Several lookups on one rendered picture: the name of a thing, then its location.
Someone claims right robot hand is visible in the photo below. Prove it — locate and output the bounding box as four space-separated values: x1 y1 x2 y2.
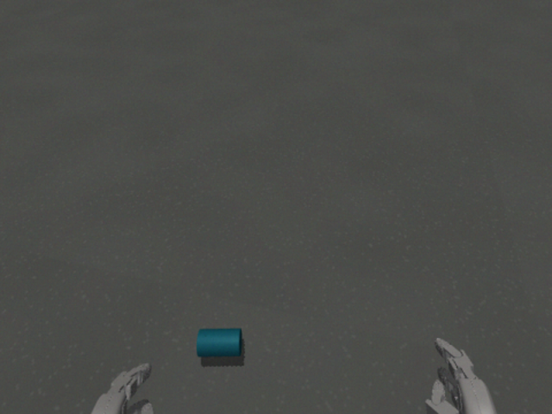
425 338 497 414

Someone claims can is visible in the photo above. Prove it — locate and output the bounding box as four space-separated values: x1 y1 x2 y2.
197 329 242 357

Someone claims left robot hand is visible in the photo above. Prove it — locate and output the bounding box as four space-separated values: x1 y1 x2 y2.
91 363 154 414

